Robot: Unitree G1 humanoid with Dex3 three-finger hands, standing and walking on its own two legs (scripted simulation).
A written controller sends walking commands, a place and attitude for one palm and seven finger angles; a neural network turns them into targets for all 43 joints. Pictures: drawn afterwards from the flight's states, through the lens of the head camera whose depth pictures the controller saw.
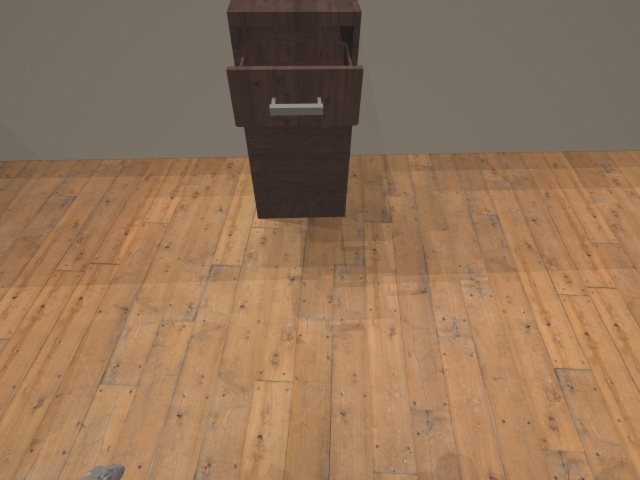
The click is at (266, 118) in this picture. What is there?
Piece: drawer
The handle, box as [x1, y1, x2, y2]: [269, 97, 322, 115]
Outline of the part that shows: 269,107 270,115 322,114 322,103 320,102 320,97 317,97 316,104 276,104 275,97 272,97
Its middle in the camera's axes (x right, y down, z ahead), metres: -0.07 -0.35 +1.02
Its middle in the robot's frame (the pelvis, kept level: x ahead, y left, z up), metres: +0.99 +0.12 -0.04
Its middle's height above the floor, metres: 0.73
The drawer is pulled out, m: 0.28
